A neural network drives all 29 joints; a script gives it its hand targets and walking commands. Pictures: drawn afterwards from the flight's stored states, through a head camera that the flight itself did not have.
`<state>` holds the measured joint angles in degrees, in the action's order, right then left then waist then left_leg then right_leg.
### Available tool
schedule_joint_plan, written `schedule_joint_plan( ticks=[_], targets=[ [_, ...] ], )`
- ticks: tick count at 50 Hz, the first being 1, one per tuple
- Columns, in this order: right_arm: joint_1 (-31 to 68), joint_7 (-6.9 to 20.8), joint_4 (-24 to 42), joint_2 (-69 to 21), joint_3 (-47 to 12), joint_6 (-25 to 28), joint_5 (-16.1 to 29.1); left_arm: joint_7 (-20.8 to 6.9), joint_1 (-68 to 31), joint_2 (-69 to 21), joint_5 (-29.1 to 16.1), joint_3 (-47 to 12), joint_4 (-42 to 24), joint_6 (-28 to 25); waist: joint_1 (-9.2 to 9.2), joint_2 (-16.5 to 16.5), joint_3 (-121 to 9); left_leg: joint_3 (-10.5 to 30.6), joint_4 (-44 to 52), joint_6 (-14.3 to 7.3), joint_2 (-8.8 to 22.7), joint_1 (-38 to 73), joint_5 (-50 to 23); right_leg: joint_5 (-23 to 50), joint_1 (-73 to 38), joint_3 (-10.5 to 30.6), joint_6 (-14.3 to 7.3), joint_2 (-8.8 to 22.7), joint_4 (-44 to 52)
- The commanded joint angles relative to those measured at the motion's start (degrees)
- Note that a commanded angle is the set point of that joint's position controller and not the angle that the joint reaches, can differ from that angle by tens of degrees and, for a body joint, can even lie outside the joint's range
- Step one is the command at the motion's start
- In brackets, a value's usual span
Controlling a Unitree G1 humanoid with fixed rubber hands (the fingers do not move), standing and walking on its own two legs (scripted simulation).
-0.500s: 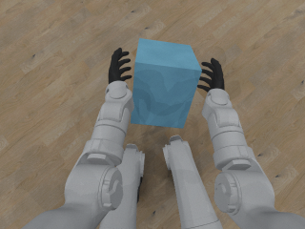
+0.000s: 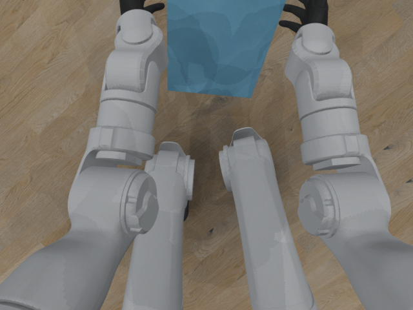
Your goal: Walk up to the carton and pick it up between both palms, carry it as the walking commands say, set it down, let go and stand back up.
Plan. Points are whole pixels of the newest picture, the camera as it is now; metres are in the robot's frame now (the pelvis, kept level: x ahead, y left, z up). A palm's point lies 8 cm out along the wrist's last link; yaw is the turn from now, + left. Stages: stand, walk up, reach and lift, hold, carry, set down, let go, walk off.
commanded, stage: set down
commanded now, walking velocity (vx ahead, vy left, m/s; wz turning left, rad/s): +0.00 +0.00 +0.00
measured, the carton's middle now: (216, 19) +0.57 -0.06 -0.25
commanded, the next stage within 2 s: none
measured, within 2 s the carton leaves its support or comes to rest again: neither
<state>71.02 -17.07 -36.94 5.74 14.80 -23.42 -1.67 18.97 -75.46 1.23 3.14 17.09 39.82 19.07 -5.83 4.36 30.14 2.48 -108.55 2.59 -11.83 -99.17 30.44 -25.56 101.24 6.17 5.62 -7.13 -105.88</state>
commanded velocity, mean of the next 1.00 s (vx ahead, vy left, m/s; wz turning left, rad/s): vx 0.00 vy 0.00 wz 0.00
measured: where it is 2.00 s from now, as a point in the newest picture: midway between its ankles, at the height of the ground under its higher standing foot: (217, 192)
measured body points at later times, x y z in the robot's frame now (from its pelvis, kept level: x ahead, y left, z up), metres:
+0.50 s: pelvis +0.00 +0.00 -0.05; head +0.36 -0.04 +0.20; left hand +0.58 +0.05 -0.19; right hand +0.53 -0.20 -0.20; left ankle +0.14 +0.10 -0.44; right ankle +0.17 -0.13 -0.44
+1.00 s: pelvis +0.04 +0.00 -0.10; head +0.39 -0.02 +0.17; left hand +0.63 +0.07 -0.22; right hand +0.59 -0.20 -0.23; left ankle +0.14 +0.10 -0.44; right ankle +0.17 -0.13 -0.44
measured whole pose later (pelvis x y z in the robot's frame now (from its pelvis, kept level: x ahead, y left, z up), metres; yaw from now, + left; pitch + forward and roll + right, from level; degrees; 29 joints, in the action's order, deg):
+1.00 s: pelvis +0.04 +0.00 -0.10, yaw +1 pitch +33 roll -2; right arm 81.2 -1.7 -48.2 7.7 29.5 -14.0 -9.8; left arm 8.4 -87.0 6.3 8.5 22.8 53.4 12.1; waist -5.6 3.2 21.7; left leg 2.0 -127.0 2.8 -12.0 -124.2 35.5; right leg -31.2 125.3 2.6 5.1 -5.0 -123.7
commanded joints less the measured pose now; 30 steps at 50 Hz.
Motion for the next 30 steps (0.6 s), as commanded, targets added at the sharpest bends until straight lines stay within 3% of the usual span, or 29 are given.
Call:
schedule_joint_plan(
  ticks=[1, 2, 3, 4, 5, 6, 7, 8, 9, 10, 11, 12, 13, 14, 15, 16, 17, 19, 20, 21, 22, 23, 24, 25, 26, 27, 28, 29, 30],
  targets=[
    [52.00, 19.49, 11.86, -63.36, -30.94, 5.72, 7.30, -22.07, -41.60, -63.92, -7.18, -30.88, 0.72, -1.08, -3.83, -5.26, -125.08, -4.00, 13.10, -3.17, 0.08, 22.41, -4.01, 9.69, -50.93, -8.18, -1.21, 0.67, 12.13],
    [53.94, 19.57, 13.75, -63.65, -31.45, 5.98, 8.12, -22.48, -45.25, -59.58, -6.14, -30.68, -1.69, -1.62, -2.29, -4.85, -125.30, -4.61, 12.68, -3.66, 0.20, 20.33, -4.59, 11.10, -50.31, -7.98, -0.76, 0.75, 11.37],
    [57.10, 20.02, 12.64, -63.08, -31.06, 6.06, 8.84, -22.24, -46.07, -60.43, -6.31, -29.73, -1.28, -1.59, -2.99, -6.23, -126.25, -4.12, 11.70, -3.64, 0.50, 23.86, -4.41, 9.60, -47.34, -9.82, -0.64, 0.74, 10.91],
    [58.33, 20.34, 11.81, -61.55, -30.08, 6.46, 8.91, -21.89, -46.28, -59.10, -6.45, -28.97, 0.00, -1.80, -1.94, -4.87, -125.20, -4.20, 11.43, -3.61, 0.53, 23.19, -4.63, 10.69, -44.85, -9.86, -0.95, 1.03, 10.38],
    [57.79, 20.43, 12.82, -60.36, -28.11, 6.83, 7.25, -22.00, -46.24, -61.46, -6.83, -29.96, 0.80, -1.72, -4.39, -5.43, -123.62, -3.08, 12.11, -3.45, 0.16, 24.81, -4.79, 11.62, -41.49, -11.80, -1.33, 0.56, 9.15],
    [58.36, 20.78, 14.13, -59.63, -27.78, 7.41, 7.84, -22.09, -45.95, -61.21, -7.30, -29.99, 1.57, -1.99, -4.85, -5.48, -126.54, -3.11, 11.83, -3.58, -0.22, 26.89, -6.08, 13.01, -41.88, -12.55, -1.56, 0.38, 8.79],
    [57.97, 20.95, 9.49, -60.59, -26.33, 6.97, 7.69, -21.64, -47.53, -59.06, -5.46, -29.62, 1.94, -1.99, -3.11, -1.55, -122.81, -4.38, 11.22, -3.12, 0.67, 25.01, -4.70, 11.65, -37.78, -11.41, -1.51, 0.60, 8.84],
    [58.38, 21.47, 10.62, -61.96, -28.35, 7.16, 8.59, -21.76, -46.07, -58.73, -5.44, -28.88, 0.73, -2.67, -1.49, -4.95, -126.52, -5.19, 10.08, -3.39, -0.06, 24.30, -6.41, 12.86, -42.57, -10.95, -1.27, -0.10, 9.27],
    [60.66, 20.88, 13.19, -57.66, -27.52, 8.06, 8.35, -21.61, -45.42, -60.72, -5.71, -28.57, 3.51, -2.07, -3.65, -3.24, -130.53, -3.92, 8.10, -3.41, 0.74, 27.98, -7.79, 12.43, -42.36, -11.34, -1.30, 1.00, 6.86],
    [61.41, 21.20, 9.12, -59.47, -26.44, 6.81, 8.67, -21.63, -47.17, -56.86, -4.45, -26.60, 4.43, -1.97, 0.32, -4.36, -123.54, -5.11, 10.07, -3.57, 0.34, 22.85, -3.00, 8.05, -40.13, -10.87, -1.17, 0.74, 8.65],
    [61.52, 21.09, 5.71, -60.71, -26.21, 6.28, 7.91, -21.55, -48.50, -55.82, -3.98, -24.87, 5.47, -2.24, -0.90, -7.50, -120.37, -4.76, 9.21, -4.03, 0.96, 20.69, -1.00, 7.17, -40.61, -11.43, -0.42, 0.72, 7.30],
    [61.16, 21.62, 7.87, -62.66, -24.84, 6.41, 7.58, -21.76, -48.20, -57.41, -2.94, -23.51, 4.73, -2.40, 0.11, -8.25, -119.08, -4.84, 10.54, -4.29, -0.19, 19.89, -1.84, 7.32, -38.61, -11.80, -0.60, -0.25, 7.98],
    [59.33, 21.66, 5.74, -61.44, -23.63, 6.41, 7.31, -22.21, -50.35, -57.94, -4.12, -24.94, 4.25, -2.39, -2.33, -5.26, -120.63, -5.40, 8.94, -3.37, 0.49, 21.24, -1.18, 6.07, -38.72, -11.44, -0.69, 0.15, 8.43],
    [62.86, 21.40, 8.52, -61.28, -24.54, 6.43, 8.88, -22.12, -54.21, -56.07, -4.92, -26.97, -0.04, -2.75, -1.85, -3.69, -124.46, -4.97, 8.16, -3.78, 1.17, 24.19, -4.09, 9.04, -37.66, -11.48, -0.75, 0.86, 6.25],
    [64.94, 21.35, 11.78, -59.75, -24.83, 6.97, 9.16, -21.45, -55.34, -58.56, -6.68, -29.50, -1.57, -2.66, -2.74, -1.25, -125.24, -4.79, 7.85, -3.09, 0.66, 26.10, -3.86, 9.72, -34.68, -12.75, -1.59, 0.67, 4.71],
    [64.94, 21.66, 11.05, -57.72, -24.68, 7.46, 9.00, -21.37, -53.43, -60.19, -6.12, -28.33, 2.50, -2.08, -2.89, 0.24, -127.07, -5.28, 7.71, -3.02, 0.74, 27.43, -3.74, 8.98, -34.74, -13.49, -1.91, 0.15, 5.21],
    [62.12, 21.70, 7.41, -61.31, -24.19, 6.86, 9.78, -21.06, -51.47, -57.54, -5.70, -27.86, 1.87, -2.51, -1.14, -2.82, -125.96, -4.11, 7.45, -3.44, 0.76, 27.56, -5.57, 11.53, -33.55, -13.13, -1.42, 0.37, 3.60],
    [60.92, 22.11, 7.08, -59.69, -24.62, 6.88, 8.02, -21.26, -51.84, -59.54, -6.88, -29.38, 0.20, -2.78, -4.41, -3.80, -129.70, -4.31, 5.97, -2.92, 0.90, 27.14, -6.46, 12.70, -35.03, -13.76, -2.00, -0.20, 3.22],
    [61.13, 22.16, 9.76, -58.03, -25.75, 7.72, 9.64, -21.27, -51.03, -61.67, -6.92, -30.71, -0.25, -2.20, -3.35, 0.15, -132.33, -5.30, 5.12, -2.45, 0.01, 27.37, -10.10, 15.65, -34.75, -14.23, -2.23, -0.55, 2.19],
    [62.99, 21.69, 12.27, -56.62, -25.64, 8.04, 8.69, -21.01, -49.76, -61.26, -7.00, -30.98, -0.67, -2.37, -3.70, -1.74, -135.73, -4.90, 3.34, -2.63, 0.33, 29.03, -12.55, 17.74, -37.17, -13.59, -2.47, -0.49, 0.87],
    [61.22, 21.87, 7.54, -57.97, -26.30, 7.49, 9.79, -21.07, -48.06, -60.08, -7.32, -31.77, 4.02, -1.71, -3.81, -1.85, -129.00, -4.64, 4.39, -2.59, 0.67, 26.11, -9.08, 15.27, -33.13, -14.60, -1.99, -0.23, 1.19],
    [63.01, 22.02, 7.39, -57.10, -25.76, 7.50, 9.31, -21.64, -47.25, -60.50, -5.25, -29.14, 4.07, -1.66, -2.31, -0.23, -124.77, -6.21, 4.20, -2.54, 0.44, 21.50, -6.99, 13.23, -34.78, -12.48, -2.19, -0.48, 2.67],
    [63.73, 22.00, 10.49, -57.76, -27.08, 7.85, 10.67, -21.34, -49.92, -58.73, -6.84, -30.04, -0.54, -2.61, -2.33, -2.35, -127.04, -5.80, 2.95, -3.11, 0.21, 22.53, -9.38, 15.85, -34.55, -12.56, -1.32, -0.30, 1.19],
    [58.11, 21.49, 4.12, -60.12, -25.28, 6.95, 8.52, -21.94, -49.84, -59.36, -7.13, -30.30, 0.79, -2.86, -4.34, -3.43, -124.29, -6.21, 2.96, -2.83, -0.51, 19.12, -8.23, 15.59, -35.81, -13.29, -1.23, -0.27, 1.21],
    [57.23, 21.28, 6.43, -60.75, -26.36, 7.41, 9.28, -21.86, -54.51, -56.33, -8.51, -32.49, -3.63, -3.99, -4.02, -4.89, -131.19, -6.61, 1.30, -2.92, 0.05, 18.41, -9.92, 19.51, -39.13, -12.34, -1.62, -0.57, -0.28],
    [61.13, 20.77, 7.33, -58.78, -27.24, 7.71, 10.36, -22.05, -51.33, -57.32, -8.32, -31.68, 0.03, -3.00, -2.90, -2.78, -127.88, -6.58, 1.08, -2.83, 0.12, 18.35, -9.87, 18.07, -38.20, -12.02, -0.89, 0.12, -0.48],
    [61.07, 20.89, 6.83, -56.72, -25.39, 8.07, 9.34, -22.19, -47.60, -59.31, -7.67, -30.53, 4.50, -2.58, -4.06, -3.46, -120.90, -5.93, 1.56, -2.70, -0.11, 16.05, -9.23, 17.01, -34.00, -12.37, -1.31, -0.04, -0.56],
    [55.58, 21.27, 4.28, -56.24, -24.59, 7.96, 8.10, -22.32, -50.88, -59.70, -7.85, -31.82, 1.97, -2.79, -5.60, -1.39, -121.26, -5.77, 0.78, -1.88, 0.17, 17.39, -9.86, 17.54, -33.77, -12.45, -2.00, -0.09, -1.21],
    [56.27, 21.47, 1.71, -55.26, -23.56, 8.00, 7.53, -22.71, -51.37, -56.90, -8.11, -32.24, 2.51, -3.13, -5.66, -0.69, -118.74, -5.30, 1.16, -1.88, 0.65, 17.59, -8.18, 16.42, -31.29, -12.74, -2.21, 0.16, -1.29]
  ],
)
